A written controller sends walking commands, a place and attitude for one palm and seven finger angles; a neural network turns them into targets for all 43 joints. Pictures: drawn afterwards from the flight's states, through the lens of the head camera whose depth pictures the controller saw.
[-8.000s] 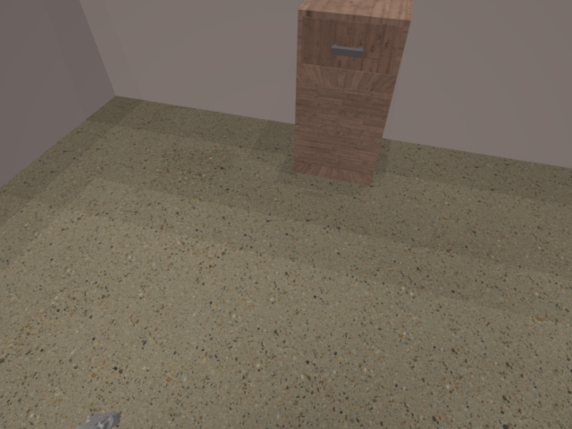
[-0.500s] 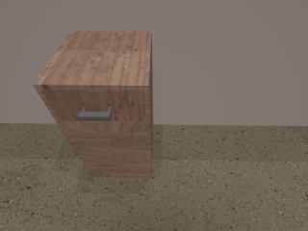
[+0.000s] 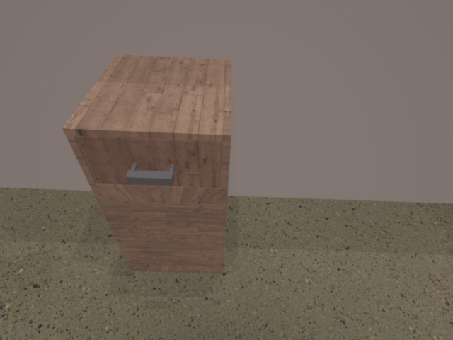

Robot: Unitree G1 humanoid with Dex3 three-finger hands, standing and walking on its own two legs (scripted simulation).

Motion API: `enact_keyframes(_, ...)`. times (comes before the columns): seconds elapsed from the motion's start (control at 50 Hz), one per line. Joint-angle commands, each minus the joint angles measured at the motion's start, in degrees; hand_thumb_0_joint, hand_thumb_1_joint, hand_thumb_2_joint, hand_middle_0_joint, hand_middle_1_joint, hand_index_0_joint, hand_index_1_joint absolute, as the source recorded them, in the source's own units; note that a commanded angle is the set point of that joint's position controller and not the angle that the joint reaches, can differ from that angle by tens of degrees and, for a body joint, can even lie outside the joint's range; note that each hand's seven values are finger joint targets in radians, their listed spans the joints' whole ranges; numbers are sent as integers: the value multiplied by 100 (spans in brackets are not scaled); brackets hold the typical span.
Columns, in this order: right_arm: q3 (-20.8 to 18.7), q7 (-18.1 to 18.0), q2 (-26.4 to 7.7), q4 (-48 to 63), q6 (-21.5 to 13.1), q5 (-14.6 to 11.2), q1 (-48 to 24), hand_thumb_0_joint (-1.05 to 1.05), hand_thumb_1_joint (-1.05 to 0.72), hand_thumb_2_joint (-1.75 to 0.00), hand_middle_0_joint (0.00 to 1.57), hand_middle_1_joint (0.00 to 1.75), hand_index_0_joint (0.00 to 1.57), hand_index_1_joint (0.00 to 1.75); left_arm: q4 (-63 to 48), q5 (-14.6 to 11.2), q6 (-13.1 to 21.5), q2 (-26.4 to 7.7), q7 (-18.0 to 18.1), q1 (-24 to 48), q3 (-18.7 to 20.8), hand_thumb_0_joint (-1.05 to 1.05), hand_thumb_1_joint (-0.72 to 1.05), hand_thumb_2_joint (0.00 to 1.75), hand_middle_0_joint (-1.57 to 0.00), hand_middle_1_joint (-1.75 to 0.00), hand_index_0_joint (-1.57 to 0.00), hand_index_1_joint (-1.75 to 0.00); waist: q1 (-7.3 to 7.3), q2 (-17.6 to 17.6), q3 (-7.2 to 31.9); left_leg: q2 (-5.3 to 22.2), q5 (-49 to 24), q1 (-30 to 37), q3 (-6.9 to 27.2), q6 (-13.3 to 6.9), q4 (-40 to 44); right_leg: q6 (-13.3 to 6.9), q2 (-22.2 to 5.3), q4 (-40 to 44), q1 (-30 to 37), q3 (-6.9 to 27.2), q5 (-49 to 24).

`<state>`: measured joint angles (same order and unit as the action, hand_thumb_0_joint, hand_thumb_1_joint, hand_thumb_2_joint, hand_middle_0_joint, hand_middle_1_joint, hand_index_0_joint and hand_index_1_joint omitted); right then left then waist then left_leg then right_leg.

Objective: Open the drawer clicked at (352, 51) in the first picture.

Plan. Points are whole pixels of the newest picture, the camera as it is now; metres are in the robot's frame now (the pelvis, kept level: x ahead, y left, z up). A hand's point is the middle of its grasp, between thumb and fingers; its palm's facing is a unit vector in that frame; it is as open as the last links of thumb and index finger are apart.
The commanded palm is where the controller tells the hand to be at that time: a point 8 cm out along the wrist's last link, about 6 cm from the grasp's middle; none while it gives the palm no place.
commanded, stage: come to a stop and stand still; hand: left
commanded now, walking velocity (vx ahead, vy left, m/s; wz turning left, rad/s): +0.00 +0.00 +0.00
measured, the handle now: (152, 172) +0.54 +0.23 -0.07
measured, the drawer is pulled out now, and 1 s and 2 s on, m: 0.00 0.00 0.00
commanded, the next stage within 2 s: look again from close up in 0.66 s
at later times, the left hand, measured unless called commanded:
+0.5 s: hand out of the picture -0.06 +0.19 -0.17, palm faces +0.03 -0.98 -0.18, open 7.4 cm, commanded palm none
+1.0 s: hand out of the picture -0.04 +0.15 -0.17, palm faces +0.04 -0.99 -0.15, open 7.4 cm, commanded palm none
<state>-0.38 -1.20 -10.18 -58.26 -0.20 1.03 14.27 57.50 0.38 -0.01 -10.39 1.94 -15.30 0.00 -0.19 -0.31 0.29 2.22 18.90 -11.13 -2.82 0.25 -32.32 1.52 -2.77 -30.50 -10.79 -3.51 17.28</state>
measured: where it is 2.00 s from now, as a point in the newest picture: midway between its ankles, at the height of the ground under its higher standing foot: outside the picture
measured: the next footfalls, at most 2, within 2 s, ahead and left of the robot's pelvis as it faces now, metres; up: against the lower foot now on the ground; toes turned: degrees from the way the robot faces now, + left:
none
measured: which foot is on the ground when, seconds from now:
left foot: down 0.00-1.00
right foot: down 0.00-1.00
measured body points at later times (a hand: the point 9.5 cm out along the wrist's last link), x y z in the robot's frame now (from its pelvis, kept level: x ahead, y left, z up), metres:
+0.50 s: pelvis -0.03 +0.02 +0.01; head -0.03 +0.02 +0.46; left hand -0.06 +0.24 -0.15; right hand -0.04 -0.20 -0.15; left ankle -0.01 +0.12 -0.73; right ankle -0.01 -0.14 -0.73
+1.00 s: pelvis -0.03 +0.00 +0.01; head -0.03 +0.00 +0.46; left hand -0.05 +0.20 -0.16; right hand -0.04 -0.21 -0.16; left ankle -0.01 +0.12 -0.73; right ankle -0.01 -0.14 -0.73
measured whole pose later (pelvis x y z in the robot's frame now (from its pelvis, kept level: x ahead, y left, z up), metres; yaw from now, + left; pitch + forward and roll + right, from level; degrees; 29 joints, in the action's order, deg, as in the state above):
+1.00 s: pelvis -0.03 +0.00 +0.01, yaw +0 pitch -1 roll +0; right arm -0.4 -0.8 -7.6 -63.4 0.4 0.7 17.9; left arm 62.8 0.9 0.5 -5.5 2.1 -19.5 0.0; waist -0.3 0.4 -1.2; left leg 1.7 13.6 -12.6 -3.4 0.0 -27.5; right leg 1.6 -3.0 -26.5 -12.8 -3.0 12.4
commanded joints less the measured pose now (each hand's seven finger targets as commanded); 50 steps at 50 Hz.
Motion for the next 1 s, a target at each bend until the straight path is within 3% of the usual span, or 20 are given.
enact_keyframes(0.0, -128, -25, -680, 181, -67, 8, 272, 0, -90, -90, 20, 30, 20, 30, -209, 34, 43, -577, 47, -357, 134, 0, 90, 90, -20, -30, -20, -30, 42, 245, -419, 393, -1511, -409, 398, -166, 854, -204, -256, 517, 28, 285, -1104)
enact_keyframes(0.14, -135, -2, -725, 137, -63, -10, 214, 0, -90, -90, 20, 30, 20, 30, -124, 50, 36, -507, 30, -433, 118, 0, 90, 90, -20, -30, -20, -30, 54, 124, -432, 414, -832, -451, 521, -198, 1218, -118, -261, 699, 69, 260, -811)
enact_keyframes(0.3, -135, 18, -703, -27, -32, -28, 311, 0, -90, -90, 20, 30, 20, 30, 123, 68, 40, -367, 28, -640, 88, 0, 90, 90, -20, -30, -20, -30, 51, 261, -574, 436, 116, -615, 662, -195, 1659, -90, -264, 819, 73, 214, -607)
enact_keyframes(0.6, -131, 9, -445, -301, 12, -39, 621, 0, -90, -90, 20, 30, 20, 30, 446, 85, 83, -132, 62, -976, 86, 0, 90, 90, -20, -30, -20, -30, 29, 62, -699, 344, 339, -675, 561, -163, 1591, -118, -284, 992, -158, 312, -302)
enact_keyframes(0.78, -111, 6, -288, -361, 6, -37, 760, 0, -90, -90, 20, 30, 20, 30, 443, 73, 121, -106, 76, -950, 111, 0, 90, 90, -20, -30, -20, -30, -5, -158, -592, 271, -147, -519, 400, -127, 1262, -174, -320, 1065, -320, 448, -178)
enact_keyframes(0.98, -98, -3, -199, -371, 0, -27, 790, 0, -90, -90, 20, 30, 20, 30, 384, 69, 127, -96, 71, -914, 145, 0, 90, 90, -20, -30, -20, -30, 7, -70, -572, 244, -418, -523, 328, -102, 1111, -212, -328, 1088, -323, 482, -215)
